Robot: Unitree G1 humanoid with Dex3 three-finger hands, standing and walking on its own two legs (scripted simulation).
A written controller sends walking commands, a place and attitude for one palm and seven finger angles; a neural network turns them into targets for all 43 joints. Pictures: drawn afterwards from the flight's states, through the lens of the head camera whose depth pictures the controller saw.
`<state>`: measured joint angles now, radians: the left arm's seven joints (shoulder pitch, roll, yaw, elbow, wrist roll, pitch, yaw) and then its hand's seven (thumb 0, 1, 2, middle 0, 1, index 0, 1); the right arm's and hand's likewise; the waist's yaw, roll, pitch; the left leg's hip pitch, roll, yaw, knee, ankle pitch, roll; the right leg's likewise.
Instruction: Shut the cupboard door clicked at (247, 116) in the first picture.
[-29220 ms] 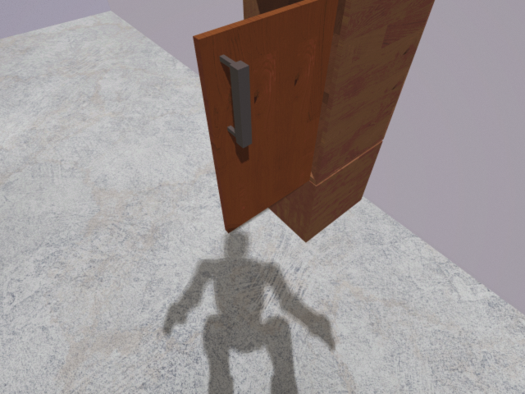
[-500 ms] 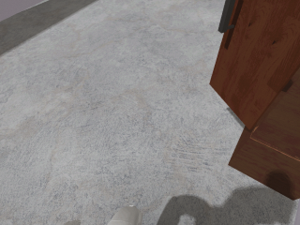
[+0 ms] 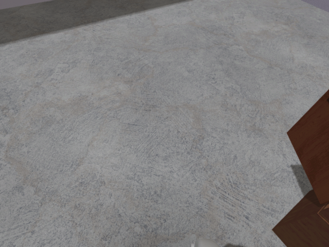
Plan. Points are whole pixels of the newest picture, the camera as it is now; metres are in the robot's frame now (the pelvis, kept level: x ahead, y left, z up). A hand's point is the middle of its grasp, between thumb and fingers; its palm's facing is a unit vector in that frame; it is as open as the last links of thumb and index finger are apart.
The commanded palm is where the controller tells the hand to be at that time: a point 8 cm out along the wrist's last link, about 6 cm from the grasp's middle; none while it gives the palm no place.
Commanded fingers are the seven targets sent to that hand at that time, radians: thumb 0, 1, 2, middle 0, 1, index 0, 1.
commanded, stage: walk to a spot facing it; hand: left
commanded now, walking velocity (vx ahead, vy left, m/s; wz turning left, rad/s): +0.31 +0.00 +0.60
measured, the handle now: out of the picture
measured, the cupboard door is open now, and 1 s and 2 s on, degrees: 57 57 57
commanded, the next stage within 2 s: turn to face it in 1.08 s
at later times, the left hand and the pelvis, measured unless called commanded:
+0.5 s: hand out of the picture +0.10 +0.14 -0.15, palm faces +0.34 -0.91 -0.24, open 7.4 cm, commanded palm none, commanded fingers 0.00 0.90 0.90 -0.20 -0.30 -0.20 -0.30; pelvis +0.15 -0.04 +0.01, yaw +20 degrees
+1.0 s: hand (71, 175) +0.32 +0.31 -0.15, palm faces +0.53 -0.82 -0.20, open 7.4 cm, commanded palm none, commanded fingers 0.00 0.90 0.90 -0.20 -0.30 -0.20 -0.30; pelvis +0.33 +0.09 +0.00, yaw +33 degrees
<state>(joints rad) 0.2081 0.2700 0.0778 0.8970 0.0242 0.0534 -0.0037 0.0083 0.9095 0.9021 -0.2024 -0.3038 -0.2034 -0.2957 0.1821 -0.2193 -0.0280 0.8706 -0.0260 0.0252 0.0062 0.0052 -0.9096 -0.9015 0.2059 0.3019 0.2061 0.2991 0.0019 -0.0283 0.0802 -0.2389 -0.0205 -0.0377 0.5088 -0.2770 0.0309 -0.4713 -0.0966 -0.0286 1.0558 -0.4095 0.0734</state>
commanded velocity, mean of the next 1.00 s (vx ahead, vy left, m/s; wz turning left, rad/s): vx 0.33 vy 0.00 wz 0.47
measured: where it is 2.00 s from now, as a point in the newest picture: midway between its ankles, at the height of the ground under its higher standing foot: (133, 182)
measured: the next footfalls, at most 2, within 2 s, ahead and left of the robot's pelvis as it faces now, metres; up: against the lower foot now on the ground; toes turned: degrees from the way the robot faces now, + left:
right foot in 0.20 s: +0.13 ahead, -0.15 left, +0.00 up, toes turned +3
left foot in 0.68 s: +0.29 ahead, +0.15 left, +0.00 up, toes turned +33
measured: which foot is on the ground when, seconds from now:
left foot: down 0.00-0.20, up 0.22-0.66, down 0.68-1.00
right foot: up 0.00-0.18, down 0.20-0.68, up 0.70-1.00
